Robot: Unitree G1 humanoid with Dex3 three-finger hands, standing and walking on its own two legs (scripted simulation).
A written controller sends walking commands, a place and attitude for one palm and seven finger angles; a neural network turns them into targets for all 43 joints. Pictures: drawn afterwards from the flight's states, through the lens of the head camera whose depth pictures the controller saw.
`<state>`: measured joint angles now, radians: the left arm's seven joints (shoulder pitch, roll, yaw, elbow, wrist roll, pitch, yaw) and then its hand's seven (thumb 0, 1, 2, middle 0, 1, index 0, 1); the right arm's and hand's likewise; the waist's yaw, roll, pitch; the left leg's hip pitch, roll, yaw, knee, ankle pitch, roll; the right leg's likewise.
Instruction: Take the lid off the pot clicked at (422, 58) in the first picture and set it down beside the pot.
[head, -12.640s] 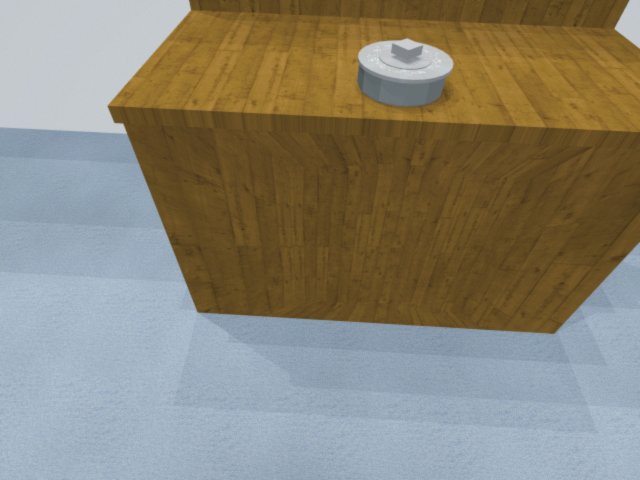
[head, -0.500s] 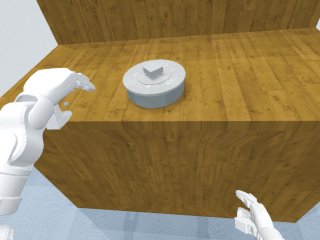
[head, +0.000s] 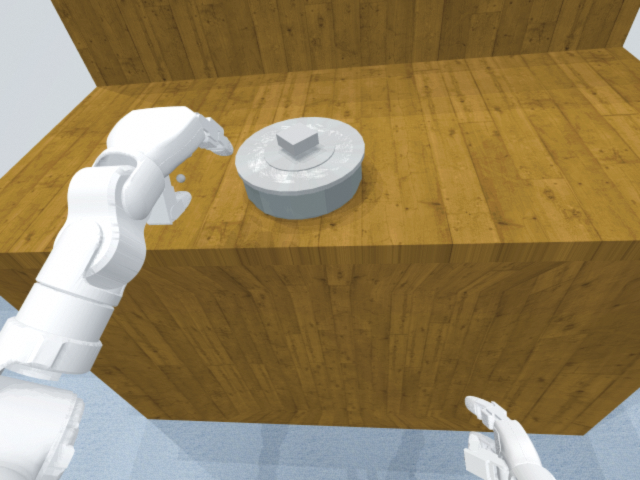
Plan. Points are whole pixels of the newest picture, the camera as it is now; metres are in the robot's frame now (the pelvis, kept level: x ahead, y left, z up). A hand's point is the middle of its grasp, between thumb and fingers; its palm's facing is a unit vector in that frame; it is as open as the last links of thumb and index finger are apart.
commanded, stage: move the open hand above the knob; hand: left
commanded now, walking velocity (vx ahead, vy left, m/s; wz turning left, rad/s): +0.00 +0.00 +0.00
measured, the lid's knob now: (297, 138) +0.56 +0.09 +0.16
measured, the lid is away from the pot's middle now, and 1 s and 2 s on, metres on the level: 0.00 0.00 0.00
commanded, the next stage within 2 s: lower the open fingers around the knob in 1.84 s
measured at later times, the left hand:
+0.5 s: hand (241, 142) +0.44 +0.13 +0.23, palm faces -0.07 -0.03 -1.00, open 10.0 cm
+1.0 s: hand (274, 114) +0.50 +0.10 +0.24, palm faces -0.20 -0.03 -0.98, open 10.0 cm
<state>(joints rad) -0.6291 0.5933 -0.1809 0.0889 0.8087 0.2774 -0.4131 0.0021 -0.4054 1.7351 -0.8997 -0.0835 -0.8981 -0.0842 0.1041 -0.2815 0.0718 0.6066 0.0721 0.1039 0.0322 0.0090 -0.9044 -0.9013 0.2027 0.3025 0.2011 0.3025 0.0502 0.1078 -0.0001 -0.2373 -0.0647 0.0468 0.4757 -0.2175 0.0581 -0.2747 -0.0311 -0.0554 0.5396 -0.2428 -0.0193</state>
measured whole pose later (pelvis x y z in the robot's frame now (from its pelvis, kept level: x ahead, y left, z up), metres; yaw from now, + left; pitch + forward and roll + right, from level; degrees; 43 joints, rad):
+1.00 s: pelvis +0.03 +0.00 +0.00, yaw +0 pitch +3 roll +1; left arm -1.23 0.36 -0.37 0.85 0.87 0.37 -0.43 0.00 -0.40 1.74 -0.90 -0.08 -0.90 -0.08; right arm 0.18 -0.28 0.06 0.70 0.07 0.09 -0.01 0.01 -0.91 -0.90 0.20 0.30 0.20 0.30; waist -0.04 0.07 -0.04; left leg -0.24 -0.06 0.04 0.41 -0.22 0.06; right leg -0.29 -0.03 -0.05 0.49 -0.25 -0.02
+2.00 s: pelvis +0.04 +0.02 +0.01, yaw -1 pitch +6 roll +1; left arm -1.37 0.26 -0.37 1.08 0.88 0.37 -0.36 0.00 -0.40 1.74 -0.90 -0.08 -0.89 -0.08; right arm 0.23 -0.27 0.05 0.73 0.06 0.07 0.00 0.00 -0.91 -0.90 0.20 0.30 0.20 0.30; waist -0.06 0.06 -0.08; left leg -0.26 -0.08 0.07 0.36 -0.20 0.08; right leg -0.31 -0.04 -0.03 0.44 -0.23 0.00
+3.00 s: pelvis +0.04 +0.01 +0.00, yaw -2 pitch +7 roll +1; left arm -1.34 0.28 -0.36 1.19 0.87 0.37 -0.39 0.00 -0.40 1.74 -0.89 -0.09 -0.88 -0.08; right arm 0.30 -0.28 0.04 0.76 0.05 0.07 -0.03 0.00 -0.91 -0.90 0.20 0.30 0.20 0.30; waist -0.10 0.05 -0.08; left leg -0.30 -0.07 0.07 0.40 -0.23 0.08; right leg -0.35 -0.03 -0.02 0.46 -0.24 0.00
